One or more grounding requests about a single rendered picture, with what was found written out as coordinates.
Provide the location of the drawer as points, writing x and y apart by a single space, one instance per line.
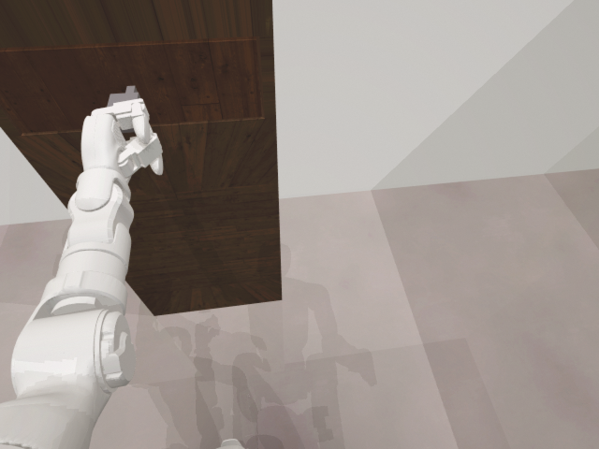
53 88

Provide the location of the left robot hand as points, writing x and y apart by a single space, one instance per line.
103 144

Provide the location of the handle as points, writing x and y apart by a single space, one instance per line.
131 93

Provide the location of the robot left forearm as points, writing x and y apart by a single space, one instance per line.
95 259

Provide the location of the left robot shin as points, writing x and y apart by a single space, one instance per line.
230 442

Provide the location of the robot left upper arm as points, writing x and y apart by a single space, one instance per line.
66 368

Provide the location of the cabinet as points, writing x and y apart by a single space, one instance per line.
205 233

